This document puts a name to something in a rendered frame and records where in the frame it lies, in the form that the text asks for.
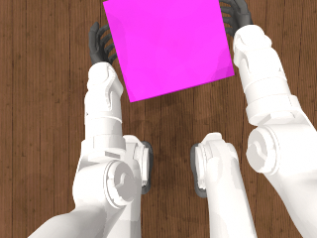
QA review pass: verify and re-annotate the left robot hand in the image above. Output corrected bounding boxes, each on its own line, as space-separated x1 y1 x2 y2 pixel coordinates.
88 21 118 65

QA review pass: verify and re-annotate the right robot forearm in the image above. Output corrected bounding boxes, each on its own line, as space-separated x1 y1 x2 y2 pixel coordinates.
233 25 317 132

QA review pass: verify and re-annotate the left robot forearm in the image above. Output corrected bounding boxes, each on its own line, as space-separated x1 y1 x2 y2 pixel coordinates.
75 61 127 176

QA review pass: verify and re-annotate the robot left upper arm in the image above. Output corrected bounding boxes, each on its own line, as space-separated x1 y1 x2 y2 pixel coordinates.
28 160 138 238

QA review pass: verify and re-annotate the carton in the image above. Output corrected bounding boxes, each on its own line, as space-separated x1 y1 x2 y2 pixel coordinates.
103 0 235 102

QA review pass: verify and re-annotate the right robot shin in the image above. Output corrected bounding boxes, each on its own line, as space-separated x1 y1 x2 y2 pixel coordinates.
197 132 239 188

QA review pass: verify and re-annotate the left robot foot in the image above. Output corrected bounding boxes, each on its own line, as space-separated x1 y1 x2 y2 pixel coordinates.
141 141 154 194

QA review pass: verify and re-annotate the robot right upper arm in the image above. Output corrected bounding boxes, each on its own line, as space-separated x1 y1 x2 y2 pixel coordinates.
246 123 317 238

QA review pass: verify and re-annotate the right robot hand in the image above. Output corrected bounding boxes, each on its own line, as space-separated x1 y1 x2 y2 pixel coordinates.
218 0 254 39

